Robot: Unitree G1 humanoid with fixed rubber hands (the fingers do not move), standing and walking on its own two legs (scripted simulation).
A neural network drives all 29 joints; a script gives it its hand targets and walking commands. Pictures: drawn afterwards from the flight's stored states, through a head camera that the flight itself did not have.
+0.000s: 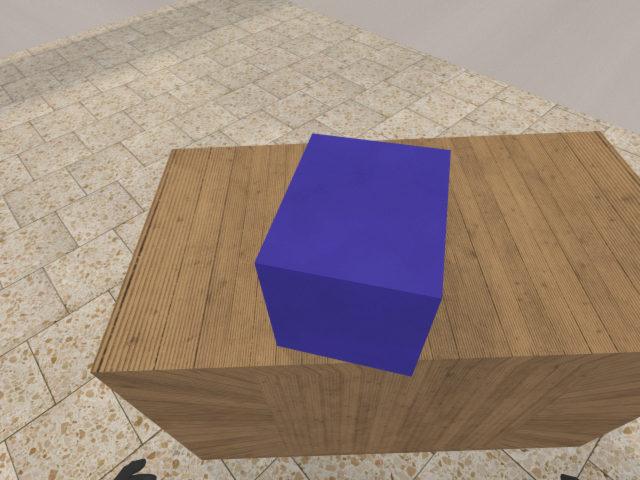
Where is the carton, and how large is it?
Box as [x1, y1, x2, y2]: [255, 133, 450, 376]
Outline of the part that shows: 312,133 255,260 256,270 277,345 411,376 441,299 450,150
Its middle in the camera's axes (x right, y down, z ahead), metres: +0.06 +0.02 +0.61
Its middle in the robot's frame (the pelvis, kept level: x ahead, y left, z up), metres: +0.43 -0.03 -0.01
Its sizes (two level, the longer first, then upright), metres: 0.265 0.216 0.226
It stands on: a pedestal, 0.66 m high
